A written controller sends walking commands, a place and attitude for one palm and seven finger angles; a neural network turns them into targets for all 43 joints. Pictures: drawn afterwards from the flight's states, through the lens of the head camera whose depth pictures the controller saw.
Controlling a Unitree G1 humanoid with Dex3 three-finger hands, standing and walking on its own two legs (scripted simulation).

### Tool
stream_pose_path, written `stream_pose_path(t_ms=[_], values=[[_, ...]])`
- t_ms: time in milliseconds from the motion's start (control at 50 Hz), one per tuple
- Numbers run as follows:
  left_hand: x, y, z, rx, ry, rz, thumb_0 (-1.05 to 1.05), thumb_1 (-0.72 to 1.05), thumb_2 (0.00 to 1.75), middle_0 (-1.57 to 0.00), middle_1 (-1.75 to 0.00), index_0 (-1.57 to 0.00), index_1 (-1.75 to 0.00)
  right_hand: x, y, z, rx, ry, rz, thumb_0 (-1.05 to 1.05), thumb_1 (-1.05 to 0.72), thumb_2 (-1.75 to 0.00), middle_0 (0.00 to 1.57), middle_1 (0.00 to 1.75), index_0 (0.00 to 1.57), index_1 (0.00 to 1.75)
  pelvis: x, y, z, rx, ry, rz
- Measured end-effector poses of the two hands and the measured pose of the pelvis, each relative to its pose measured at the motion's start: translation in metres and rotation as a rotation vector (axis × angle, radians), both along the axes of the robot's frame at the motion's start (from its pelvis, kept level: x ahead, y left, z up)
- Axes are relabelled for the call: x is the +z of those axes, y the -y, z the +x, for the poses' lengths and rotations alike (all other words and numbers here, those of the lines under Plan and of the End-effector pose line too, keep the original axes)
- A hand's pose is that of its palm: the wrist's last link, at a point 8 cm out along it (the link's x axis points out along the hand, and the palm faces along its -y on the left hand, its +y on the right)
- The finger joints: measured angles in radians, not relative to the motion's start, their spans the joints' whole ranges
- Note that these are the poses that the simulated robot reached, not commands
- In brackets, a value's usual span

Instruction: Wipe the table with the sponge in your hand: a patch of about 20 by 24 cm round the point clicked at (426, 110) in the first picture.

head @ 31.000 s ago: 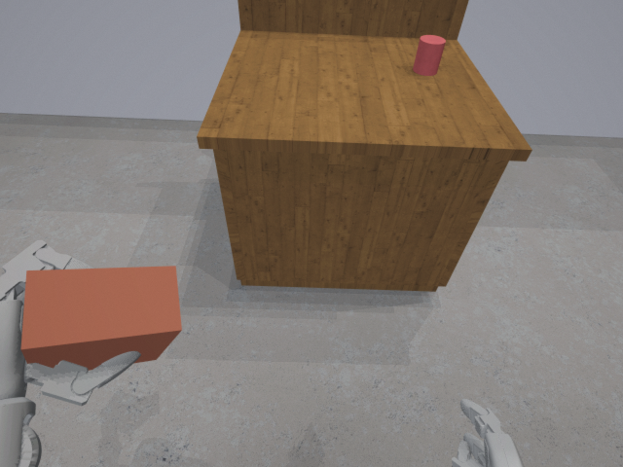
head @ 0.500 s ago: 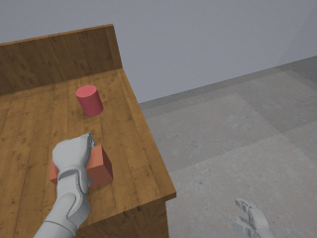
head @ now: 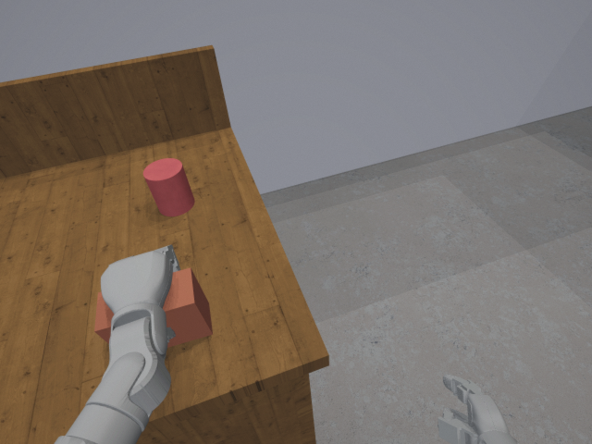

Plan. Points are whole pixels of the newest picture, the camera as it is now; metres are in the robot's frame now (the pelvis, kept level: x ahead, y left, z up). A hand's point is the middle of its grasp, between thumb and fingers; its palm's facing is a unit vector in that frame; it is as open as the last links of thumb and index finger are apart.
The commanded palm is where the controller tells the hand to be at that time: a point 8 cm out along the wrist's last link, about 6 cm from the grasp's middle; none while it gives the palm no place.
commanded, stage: wipe back along the middle lane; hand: left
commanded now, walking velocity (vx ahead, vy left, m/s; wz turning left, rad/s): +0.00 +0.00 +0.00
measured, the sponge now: (163, 321) +0.29 +0.25 +0.00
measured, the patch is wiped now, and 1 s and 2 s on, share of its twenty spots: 0.70 0.80 0.80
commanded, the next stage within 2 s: slide across to the third lane in 0.08 s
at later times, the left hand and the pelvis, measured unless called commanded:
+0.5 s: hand (156, 299) +0.30 +0.24 +0.06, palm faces +0.03 -0.06 -1.00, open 10.0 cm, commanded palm +0.26 +0.20 +0.09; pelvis +0.00 +0.01 +0.00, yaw +1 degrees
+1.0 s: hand (178, 295) +0.30 +0.21 +0.06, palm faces +0.03 -0.02 -1.00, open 10.0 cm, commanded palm +0.27 +0.16 +0.09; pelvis -0.01 +0.01 +0.00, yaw +3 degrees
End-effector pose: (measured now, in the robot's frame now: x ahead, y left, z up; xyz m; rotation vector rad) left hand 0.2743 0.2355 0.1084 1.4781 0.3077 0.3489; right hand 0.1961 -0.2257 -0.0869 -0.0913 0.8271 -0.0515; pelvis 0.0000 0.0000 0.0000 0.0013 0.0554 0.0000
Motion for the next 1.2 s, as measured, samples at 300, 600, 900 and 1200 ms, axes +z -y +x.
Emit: stream_pose_path(t_ms=[300, 600, 900, 1200], values=[[0.0, 0.001, -0.002, -0.001, 0.008, 0.0, 0.01, -0.5, 1.05, -0.68, -1.44, -0.72, -1.44, 0.004, 0.0, 0.005, 0.001, 0.013, -0.001, 0.02, -0.9, -0.9, 0.2, 0.3, 0.2, 0.3, 0.0, -0.001, 0.002, -0.001, 0.001, -0.001], [0.002, 0.004, 0.002, -0.009, -0.025, 0.008, 0.01, -0.5, 1.04, -0.68, -1.44, -0.73, -1.43, 0.005, -0.017, 0.018, 0.04, 0.014, 0.017, 0.02, -0.91, -0.9, 0.2, 0.3, 0.2, 0.3, 0.0, -0.008, 0.0, 0.02, 0.01, -0.005], [0.005, 0.023, 0.002, -0.071, -0.005, 0.035, 0.01, -0.51, 1.05, -0.69, -1.44, -0.74, -1.42, 0.0, -0.044, 0.022, 0.112, 0.007, 0.075, 0.02, -0.91, -0.9, 0.2, 0.3, 0.2, 0.3, -0.003, -0.01, -0.009, 0.045, 0.012, -0.007], [0.002, 0.046, 0.013, -0.065, -0.027, 0.057, 0.0, -0.53, 1.05, -0.71, -1.42, -0.77, -1.4, -0.006, -0.029, -0.003, 0.096, -0.028, 0.074, 0.01, -0.91, -0.9, 0.2, 0.3, 0.2, 0.3, -0.006, 0.002, -0.025, 0.048, 0.018, -0.002]])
